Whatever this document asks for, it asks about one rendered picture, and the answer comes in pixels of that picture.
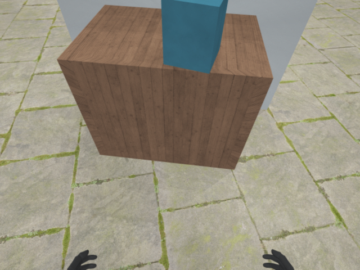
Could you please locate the robot left hand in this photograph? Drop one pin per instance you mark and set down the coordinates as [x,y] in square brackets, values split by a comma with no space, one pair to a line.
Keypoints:
[80,259]

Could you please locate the pedestal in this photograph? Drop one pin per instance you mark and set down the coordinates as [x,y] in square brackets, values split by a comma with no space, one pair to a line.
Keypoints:
[137,107]

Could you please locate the carton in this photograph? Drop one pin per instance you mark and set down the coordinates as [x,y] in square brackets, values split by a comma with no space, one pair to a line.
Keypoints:
[192,32]

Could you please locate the robot right hand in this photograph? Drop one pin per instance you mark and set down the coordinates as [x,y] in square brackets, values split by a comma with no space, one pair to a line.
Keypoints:
[280,259]

